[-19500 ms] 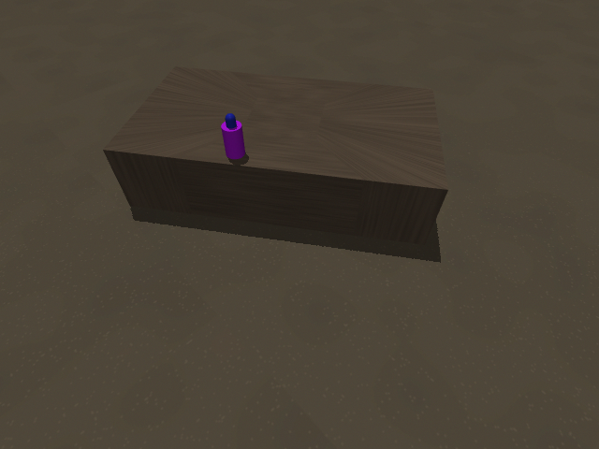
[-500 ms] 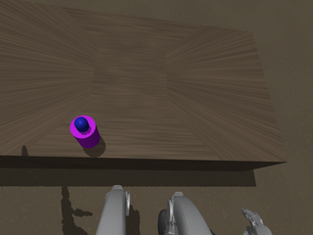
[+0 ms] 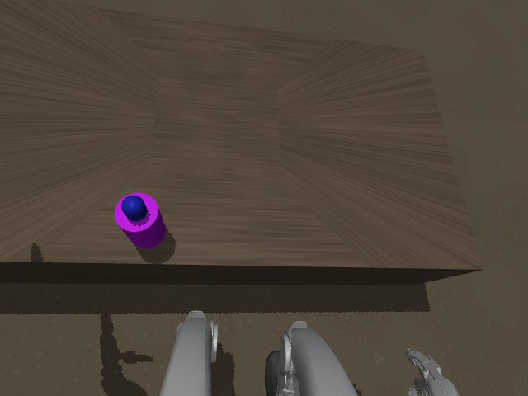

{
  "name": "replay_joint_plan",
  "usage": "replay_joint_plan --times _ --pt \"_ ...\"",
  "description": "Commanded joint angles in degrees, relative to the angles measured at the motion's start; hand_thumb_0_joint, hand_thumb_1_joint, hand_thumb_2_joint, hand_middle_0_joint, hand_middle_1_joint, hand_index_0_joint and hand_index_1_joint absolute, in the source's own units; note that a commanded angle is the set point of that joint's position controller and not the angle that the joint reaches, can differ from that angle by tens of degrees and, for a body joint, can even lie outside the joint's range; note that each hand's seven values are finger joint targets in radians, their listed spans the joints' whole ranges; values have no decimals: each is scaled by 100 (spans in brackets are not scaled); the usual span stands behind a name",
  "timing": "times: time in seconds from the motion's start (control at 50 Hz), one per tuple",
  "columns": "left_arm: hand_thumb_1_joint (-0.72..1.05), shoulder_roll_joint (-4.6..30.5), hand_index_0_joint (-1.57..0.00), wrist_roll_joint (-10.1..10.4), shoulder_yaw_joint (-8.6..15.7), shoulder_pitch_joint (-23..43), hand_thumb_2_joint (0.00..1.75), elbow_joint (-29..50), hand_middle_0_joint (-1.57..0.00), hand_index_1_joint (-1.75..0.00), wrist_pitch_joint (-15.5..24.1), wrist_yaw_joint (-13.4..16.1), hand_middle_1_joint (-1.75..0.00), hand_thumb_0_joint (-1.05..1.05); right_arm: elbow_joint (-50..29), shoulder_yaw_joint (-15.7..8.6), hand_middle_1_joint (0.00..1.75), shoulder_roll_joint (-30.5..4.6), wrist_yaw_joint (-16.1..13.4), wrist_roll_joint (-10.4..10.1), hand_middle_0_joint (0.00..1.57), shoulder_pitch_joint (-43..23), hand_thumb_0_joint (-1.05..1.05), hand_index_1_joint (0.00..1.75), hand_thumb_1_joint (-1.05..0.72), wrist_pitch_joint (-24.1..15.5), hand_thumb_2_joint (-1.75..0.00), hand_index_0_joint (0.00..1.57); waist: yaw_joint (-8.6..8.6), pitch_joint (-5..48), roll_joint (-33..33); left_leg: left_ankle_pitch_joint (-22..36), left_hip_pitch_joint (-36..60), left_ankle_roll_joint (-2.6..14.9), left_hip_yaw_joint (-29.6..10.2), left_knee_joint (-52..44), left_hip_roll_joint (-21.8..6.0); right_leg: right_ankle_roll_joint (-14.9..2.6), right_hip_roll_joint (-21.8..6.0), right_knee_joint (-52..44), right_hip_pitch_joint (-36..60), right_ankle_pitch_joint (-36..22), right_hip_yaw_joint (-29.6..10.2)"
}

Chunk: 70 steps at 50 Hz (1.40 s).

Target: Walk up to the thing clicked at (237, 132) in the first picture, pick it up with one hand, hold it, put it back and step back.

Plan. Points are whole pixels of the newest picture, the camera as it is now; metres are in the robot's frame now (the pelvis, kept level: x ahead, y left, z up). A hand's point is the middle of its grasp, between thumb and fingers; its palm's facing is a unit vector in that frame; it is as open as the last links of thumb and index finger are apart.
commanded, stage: approach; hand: left
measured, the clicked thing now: (140, 218) +0.42 +0.23 -0.22
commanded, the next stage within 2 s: close in in 0.72 s
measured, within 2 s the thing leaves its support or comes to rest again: neither
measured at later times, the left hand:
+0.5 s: hand out of the picture +0.38 +0.39 -0.05, palm faces +0.23 -0.97 +0.05, open 17.7 cm
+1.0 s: hand (117, 221) +0.42 +0.28 -0.24, palm faces +0.18 -0.98 +0.05, open 17.7 cm
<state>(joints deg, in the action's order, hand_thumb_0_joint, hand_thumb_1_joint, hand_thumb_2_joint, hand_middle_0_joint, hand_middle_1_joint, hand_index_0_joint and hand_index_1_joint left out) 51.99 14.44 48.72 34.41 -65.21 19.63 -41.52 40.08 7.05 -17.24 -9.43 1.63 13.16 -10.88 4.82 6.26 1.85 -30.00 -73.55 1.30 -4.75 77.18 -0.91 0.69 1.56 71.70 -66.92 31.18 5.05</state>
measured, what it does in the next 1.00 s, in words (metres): lowers itself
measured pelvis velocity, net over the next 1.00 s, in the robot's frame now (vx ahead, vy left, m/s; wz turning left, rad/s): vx -0.06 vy -0.02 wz -0.08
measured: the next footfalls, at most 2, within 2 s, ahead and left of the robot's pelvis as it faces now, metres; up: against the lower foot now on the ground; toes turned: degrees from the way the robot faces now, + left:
none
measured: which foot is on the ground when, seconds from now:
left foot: down 0.00-1.00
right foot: down 0.00-1.00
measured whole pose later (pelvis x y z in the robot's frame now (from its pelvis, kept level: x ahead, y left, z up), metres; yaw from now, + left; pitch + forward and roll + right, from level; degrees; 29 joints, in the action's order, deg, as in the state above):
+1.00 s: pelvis -0.06 -0.02 -0.23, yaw -5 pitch +33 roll -6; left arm 36.4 10.1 40.2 43.4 -66.4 33.5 -26.6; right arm 39.7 5.9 -15.9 -0.5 5.9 9.0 -7.3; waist 7.1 7.2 1.6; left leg -37.5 -119.2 0.6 -4.7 122.7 -2.2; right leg -0.3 2.5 120.5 -114.1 40.3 5.1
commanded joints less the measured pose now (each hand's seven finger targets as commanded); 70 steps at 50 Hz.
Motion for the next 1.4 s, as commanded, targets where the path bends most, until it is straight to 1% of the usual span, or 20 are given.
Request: replay_joint_plan --times 0.0,0.08,0.12,0.16,0.24,0.26,0.32,0.4,0.5,0.64,0.76,0.82,0.9,1.0,1.06,1.12,1.16,1.26,1.32,1.38 --pt "-37 2397 -3 221 271 1213 5 1105 -3 -3 363 -41 -3 0 -280 -457 30 -1272 -103 2 20 689 0 30 -91 -172 -90 20 -246 2757 -1621 2083 3313 -158 -354 -1111 -72 -281 47 -661 110 -1034 -74" --pt "-37 2398 -3 232 237 1248 5 1001 -3 -3 360 -28 -3 0 -299 -450 30 -1260 -113 -17 20 673 0 30 -91 -193 -90 20 -220 2554 -1472 1340 2850 -105 -290 -1128 -40 -264 37 -678 193 -781 -136" --pt "-53 2520 -6 253 286 1333 0 1166 -4 -3 389 -42 -5 0 -323 -435 30 -1264 -101 -20 20 670 0 30 -87 -195 -89 20 -282 2703 -1631 1392 2923 -118 -289 -1123 -38 -268 24 -648 214 -797 -151" --pt "-59 2166 -6 255 119 1116 0 900 -4 -3 337 -91 -5 0 -342 -470 30 -1289 -108 -34 20 664 0 30 -87 -205 -89 20 -165 2609 -1429 1391 2934 -120 -333 -1123 -59 -263 43 -638 80 -781 -110" --pt "-61 1950 -6 281 21 1009 0 735 -4 -4 440 -29 -5 0 -274 -429 30 -1253 -64 -10 20 692 0 30 -87 -224 -89 20 -164 2552 -1212 1876 2543 -87 -258 -688 -11 -274 26 -428 -122 -1038 -109" --pt "-61 1728 -6 329 -59 999 0 668 -4 -4 495 -44 -5 0 -264 -427 30 -1228 -46 -11 20 676 0 30 -88 -229 -89 20 -117 2534 -1173 1973 2450 -71 -229 -545 3 -268 18 -343 -250 -1106 -116" --pt "-61 1528 -6 316 -195 980 0 474 -4 -4 704 -11 -6 0 -234 -444 30 -1250 17 18 20 620 0 30 -87 -261 -89 20 -101 2449 -1156 1788 2089 -82 -293 -237 -18 -293 20 71 -802 -898 -92" --pt "-59 1237 -4 388 -341 1249 2 550 -2 -5 1080 21 -6 0 -255 -454 30 -1260 145 69 20 562 0 30 -87 -277 -89 20 -72 2788 -1295 1616 1659 -102 -336 316 -39 -323 0 742 -1454 -719 -74" --pt "-57 1418 -2 313 -184 1654 5 886 -2 -6 1450 159 -6 0 -224 -482 30 -1313 287 191 20 577 0 30 -88 -230 -89 20 -211 3659 -1745 1992 1700 -167 -361 974 -105 -349 9 1558 -2090 -759 -60" --pt "-56 1204 -3 74 -269 2158 6 1202 -2 -7 1631 466 -7 0 -157 -560 30 -1304 449 348 20 471 0 30 -90 -90 -90 20 -180 4232 -2252 1965 1422 -225 -395 1667 -165 -384 27 2474 -2886 -662 -62" --pt "-59 542 -5 -106 -578 2052 3 542 -4 -8 1701 786 -9 0 -197 -533 30 -1222 592 423 20 327 0 30 -91 -6 -90 20 45 3763 -1472 748 -383 -62 -135 2410 -90 -360 75 2961 -3098 -316 -49" --pt "-60 642 -6 -184 -582 2196 0 556 -4 -5 1765 1019 -8 0 -266 -515 30 -1201 694 441 20 335 0 30 -90 51 -89 20 31 3613 -1200 198 -1214 -23 30 2765 -70 -322 102 3115 -3024 -32 -69" --pt "-61 684 -7 -259 -613 2690 0 1122 -5 -6 1859 1438 -8 0 -413 -561 30 -1184 818 436 20 277 0 30 -91 151 -89 20 -39 3991 -1370 -296 -1539 -52 155 2985 -75 -304 120 3309 -2986 319 -123" --pt "-61 484 -7 -443 -766 2833 0 1834 -5 -7 1753 2038 -9 0 -368 -702 30 -1141 878 373 20 370 0 30 -92 357 -90 20 -189 4410 -1700 -382 -1304 -102 170 2983 -91 -322 121 3444 -3087 330 -111" --pt "-61 128 -6 -494 -970 2724 1 2019 -4 -6 1592 2319 -8 0 -342 -787 30 -1130 879 293 20 386 0 30 -91 506 -90 20 -103 4312 -1679 -441 -1351 -95 115 2924 -80 -329 111 3457 -3135 294 -60" --pt "-61 -179 -7 -418 -1064 2515 0 2054 -4 -5 1442 2475 -7 0 -309 -821 30 -1074 860 210 20 409 0 30 -92 601 -90 20 36 4148 -1276 -285 -1684 -27 137 3076 -72 -283 120 3345 -3001 122 -88" --pt "-61 -316 -7 -422 -1108 2194 0 1971 -4 -4 1354 2557 -7 0 -330 -843 30 -1068 881 169 20 393 0 30 -92 667 -90 20 -21 3849 -1089 -316 -1880 -4 131 3037 -80 -287 120 3317 -2982 169 -84" --pt "-61 -843 -7 -371 -1367 2090 0 1959 -4 -3 1253 2786 -6 0 -436 -880 30 -962 907 103 20 266 0 30 -92 764 -90 20 69 3405 -671 -448 -2330 45 156 3045 -102 -245 136 3081 -2845 307 -194" --pt "-61 -968 -7 -426 -1533 2258 0 2190 -4 -2 1342 2868 -6 0 -402 -917 30 -925 940 104 20 252 0 30 -92 778 -90 20 81 3406 -796 -645 -2169 27 141 2952 -124 -265 141 3017 -2940 501 -229" --pt "-59 -1021 -7 -481 -1573 2275 0 2313 -4 -2 1421 2959 -5 0 -372 -930 30 -946 953 117 20 264 0 30 -91 798 -89 20 56 3630 -1101 -351 -1730 -15 66 2895 -136 -314 152 3216 -3050 158 -113"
